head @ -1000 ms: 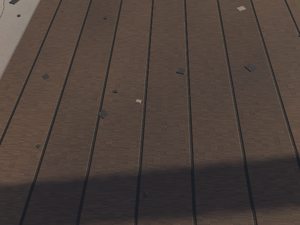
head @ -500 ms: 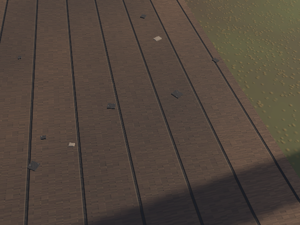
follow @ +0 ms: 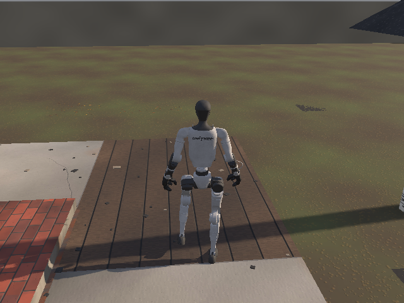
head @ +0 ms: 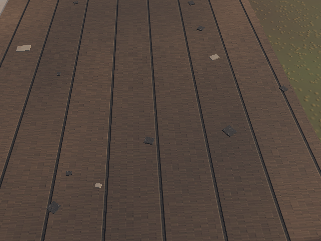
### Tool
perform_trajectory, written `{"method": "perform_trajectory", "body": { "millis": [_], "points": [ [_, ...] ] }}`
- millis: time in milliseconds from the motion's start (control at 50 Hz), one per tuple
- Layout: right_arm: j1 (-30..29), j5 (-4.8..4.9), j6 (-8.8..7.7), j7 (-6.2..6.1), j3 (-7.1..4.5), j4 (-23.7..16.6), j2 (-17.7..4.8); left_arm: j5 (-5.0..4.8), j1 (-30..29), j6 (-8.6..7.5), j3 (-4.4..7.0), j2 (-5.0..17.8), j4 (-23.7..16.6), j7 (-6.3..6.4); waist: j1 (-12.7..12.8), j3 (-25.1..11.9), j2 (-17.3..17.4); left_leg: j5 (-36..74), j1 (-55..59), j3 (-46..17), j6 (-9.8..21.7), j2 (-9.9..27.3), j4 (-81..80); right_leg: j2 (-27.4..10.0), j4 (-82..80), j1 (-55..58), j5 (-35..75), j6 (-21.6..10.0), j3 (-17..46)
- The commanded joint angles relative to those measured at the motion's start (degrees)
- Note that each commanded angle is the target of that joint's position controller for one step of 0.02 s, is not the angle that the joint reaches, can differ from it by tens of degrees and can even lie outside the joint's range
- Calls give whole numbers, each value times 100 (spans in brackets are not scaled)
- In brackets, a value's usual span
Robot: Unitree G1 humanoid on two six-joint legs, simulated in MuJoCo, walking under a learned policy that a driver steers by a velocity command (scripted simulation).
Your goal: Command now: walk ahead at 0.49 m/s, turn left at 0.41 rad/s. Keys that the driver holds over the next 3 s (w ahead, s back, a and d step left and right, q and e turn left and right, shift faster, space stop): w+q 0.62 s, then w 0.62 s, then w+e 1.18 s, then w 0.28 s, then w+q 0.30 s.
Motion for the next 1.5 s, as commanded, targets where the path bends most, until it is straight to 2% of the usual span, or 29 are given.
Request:
{"method": "perform_trajectory", "body": {
  "millis": [20, 160, 220, 260, 280, 300, 320, 340, 380, 460, 580, 680, 740, 760, 780, 800, 820, 860, 900, 1040, 1180, 1220, 1260, 1280, 1300, 1320, 1360, 1420, 1500],
  "points": [
    [2, -25, -57, 58, -12, -343, -140, -7, -506, -133, 164, 733, -343, 58, -186, 261, -594, 962, -93, -143, -3, 118, -850, -1503, -967, -203, 1615, -697, 487],
    [-1301, -16, -101, 357, 89, -974, -14, -144, 129, 115, 251, 1079, 6, 147, 267, 585, -397, 950, -322, 591, 320, -52, -2383, -1828, -630, 1024, 2435, -526, -108],
    [-1042, -22, -56, 415, -39, -1101, -267, -175, 64, 267, 309, 1326, -18, 221, -65, 98, -737, 79, 504, 1083, 625, -564, -2428, -1837, 426, 1401, 5124, -357, -348],
    [319, -7, -9, 334, -308, -840, -734, -203, -86, 346, 311, 1401, -88, 281, -871, -684, -757, 34, 2443, 1155, 981, -995, -2749, -1636, 2359, 854, 5671, -163, -498],
    [1191, -5, 68, 210, -483, -658, -1149, -124, -27, 299, 224, 1211, -187, 300, -1251, -1211, -249, 93, 4233, 133, 1288, -451, -2917, -1386, 4054, -523, 3886, 62, -473],
    [926, 17, 23, 177, -534, -714, -1685, 46, 602, 136, -55, 325, -486, 169, -429, -1691, 1197, -785, 6155, -3168, 2393, 1045, -3343, -125, 6119, -3200, -1983, 419, 92],
    [1148, -28, -49, 189, -396, -859, -1182, -136, -43, -99, 11, 826, -556, 72, -916, -2324, 483, -1370, 6388, -4290, 2512, 1343, -4140, -75, 6633, -3803, -2202, 339, 1369],
    [948, -86, -112, 199, -315, -801, -932, -340, -646, -207, 76, 1062, -781, 27, -956, -1441, 201, -954, 5767, -3424, 2170, 1178, -4330, -347, 6406, -4159, -1617, 221, 1413],
    [231, -70, -152, 191, -235, -881, -676, -140, -706, -255, 54, 949, -760, 93, -414, -550, -432, 352, 4133, -2210, 1858, 695, -4402, -754, 5369, -3659, -909, 239, 1326],
    [-23, -112, -194, 94, -200, -905, -635, 17, -468, -3, 60, 824, -705, 112, -60, -310, -201, 1535, 2823, -1428, 1855, 347, -4726, -876, 4506, -2940, -472, 609, 1186],
    [443, -47, -89, -63, -261, -645, -864, -31, -1785, -6, -92, 508, -1028, 61, -561, -91, 94, 713, 2243, -908, 1328, -181, -4566, -386, 1993, -2345, 1603, 804, 1007],
    [736, -24, -38, -88, -228, -433, -732, -114, -1923, -124, 23, 816, -1085, -59, -581, -134, 336, 226, 3080, -1617, 1179, 272, -3944, -357, 1307, -2168, 1327, 529, 1233],
    [660, -82, -14, -58, -151, -416, -498, -51, -957, -199, 185, 1046, -862, -25, -57, -499, 412, 1180, 3128, -1488, 891, -8, -2885, -378, 979, -798, 911, 68, 1056],
    [716, -164, -23, -49, -32, -515, -227, 26, -117, -214, 255, 1328, -791, 12, 277, -1309, -147, 464, 2513, -1092, 671, -340, -1339, -1263, 1098, 600, 833, -318, 1978],
    [1595, 17, -86, -45, 64, -542, 90, 34, 473, -136, 407, 1818, -490, -32, -25, -1913, -2107, -2090, 438, -401, 209, -1217, 586, -2388, 516, 2379, -516, -1343, 4694],
    [1453, 69, -109, -69, -6, -438, -433, -152, 514, -122, 293, 1283, -490, -84, 164, -1585, -1603, -2439, -388, -700, 167, -935, 1289, -2486, 46, 2328, -2025, -1304, 5477],
    [730, 65, -112, -66, -88, -529, -723, -160, 228, -95, 199, 967, -536, -61, 294, -822, -1042, -1930, -620, -657, 184, -713, 1454, -2274, -36, 1685, -2005, -1061, 4649],
    [38, -109, -153, -62, -72, -723, -609, -52, -255, -29, 106, 781, -565, -40, 111, -136, -563, -1255, -423, -300, 177, -323, 973, -1822, -193, 506, -716, -933, 3483],
    [142, -102, -166, -9, -55, -699, -418, -20, -337, -46, 37, 618, -526, -17, -105, -125, -854, -948, 50, -157, 158, -87, 484, -1493, -396, 63, 125, -870, 2859],
    [-744, -132, -217, 66, 131, -901, 1, -165, 20, 6, 117, 1017, -207, 50, 117, 32, -745, 370, 206, 263, -40, -18, -1735, -1333, -780, -113, 1289, -913, 1742],
    [-1609, -35, -301, 239, 94, -1163, -130, -237, 554, 179, 131, 1173, 150, 77, 278, 239, -779, 663, 654, 390, 176, -290, -2981, -1630, -449, 477, 1609, -681, 1602],
    [-1244, -59, -317, 248, 12, -1085, -301, -240, 458, 238, 164, 1286, 171, 109, -32, 27, -825, 396, 1323, 523, 364, -449, -3225, -1633, 55, 636, 2629, -548, 1495],
    [294, -141, -297, 152, -222, -680, -766, -181, 378, 250, 66, 1079, 85, 130, -796, -1013, -585, 551, 3796, 291, 757, -204, -3245, -1152, 2009, -264, 3059, -239, 1118],
    [1064, -273, -256, 89, -353, -613, -1353, -71, 753, 166, -128, 500, -123, 113, -862, -1975, 615, 322, 6043, -1835, 1446, 1349, -3196, -406, 4228, -2341, 659, 150, 759],
    [1229, -192, -215, 105, -296, -528, -1099, -174, 901, 68, -158, 496, -65, 94, -866, -2457, 1282, -688, 6317, -3551, 1877, 1896, -4021, -40, 5332, -3363, -2142, 215, 1338],
    [929, -149, -217, 106, -180, -510, -753, -327, 460, 33, 12, 1051, -126, 73, -887, -1478, 671, -1161, 5560, -2913, 1608, 1693, -4213, -362, 5737, -3858, -1887, 175, 1559],
    [232, -164, -254, 126, -59, -493, -396, -303, -84, 72, 33, 972, -240, 78, -555, -440, 204, -718, 4058, -1543, 1292, 1184, -4609, -791, 5299, -3689, -972, 194, 1328],
    [-202, -234, -417, 156, -51, -385, -223, -247, 217, 298, 43, 648, -93, 105, -150, -138, 326, 210, 2999, -525, 1181, 860, -5144, -991, 4958, -2959, -291, 332, 1370],
    [-111, -283, -501, 89, -120, -116, -364, -218, -179, 371, 61, 539, -262, 118, -148, 86, 48, 1136, 3062, 316, 1178, 823, -5325, -956, 4256, -3418, 668, 447, 1560]
  ]
}}
Next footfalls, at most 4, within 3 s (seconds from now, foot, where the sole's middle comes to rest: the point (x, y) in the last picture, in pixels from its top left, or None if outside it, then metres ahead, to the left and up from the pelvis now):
0.28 left None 0.32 0.14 -0.78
0.74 right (172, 207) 0.64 0.02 -0.78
1.26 left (99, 179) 0.78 0.37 -0.78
1.80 right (130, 121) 1.13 0.26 -0.78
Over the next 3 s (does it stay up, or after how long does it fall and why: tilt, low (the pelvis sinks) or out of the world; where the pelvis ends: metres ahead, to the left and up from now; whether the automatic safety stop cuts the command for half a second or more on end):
stays up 1.58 0.28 0.00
